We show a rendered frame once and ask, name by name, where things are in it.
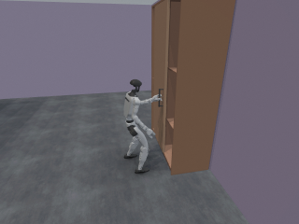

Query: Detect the robot right forearm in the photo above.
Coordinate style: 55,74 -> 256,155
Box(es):
133,116 -> 148,132

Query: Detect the wardrobe door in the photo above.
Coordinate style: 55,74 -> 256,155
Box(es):
153,0 -> 170,153

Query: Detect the right robot upper arm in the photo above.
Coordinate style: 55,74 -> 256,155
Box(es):
131,97 -> 141,120

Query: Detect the left robot hand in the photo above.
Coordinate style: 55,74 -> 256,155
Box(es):
152,94 -> 163,102

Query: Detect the robot left forearm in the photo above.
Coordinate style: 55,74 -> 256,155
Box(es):
140,98 -> 153,105

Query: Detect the robot torso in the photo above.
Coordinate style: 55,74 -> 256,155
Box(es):
123,94 -> 138,132

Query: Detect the left robot thigh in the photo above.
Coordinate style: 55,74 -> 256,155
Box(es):
132,125 -> 139,144

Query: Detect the right robot hand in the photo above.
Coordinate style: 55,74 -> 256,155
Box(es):
145,129 -> 156,139

